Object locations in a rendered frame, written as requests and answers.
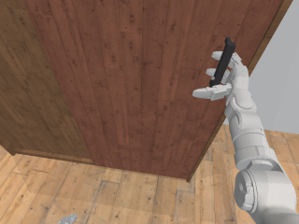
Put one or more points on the right robot hand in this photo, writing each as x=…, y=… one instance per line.
x=237, y=79

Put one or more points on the handle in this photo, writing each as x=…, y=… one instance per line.
x=223, y=62

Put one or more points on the left robot hand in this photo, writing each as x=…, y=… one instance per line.
x=68, y=220

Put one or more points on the right robot forearm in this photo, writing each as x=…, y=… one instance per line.
x=251, y=147

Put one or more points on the right robot upper arm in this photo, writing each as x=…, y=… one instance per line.
x=267, y=196

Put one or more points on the wardrobe door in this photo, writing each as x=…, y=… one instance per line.
x=128, y=68
x=34, y=113

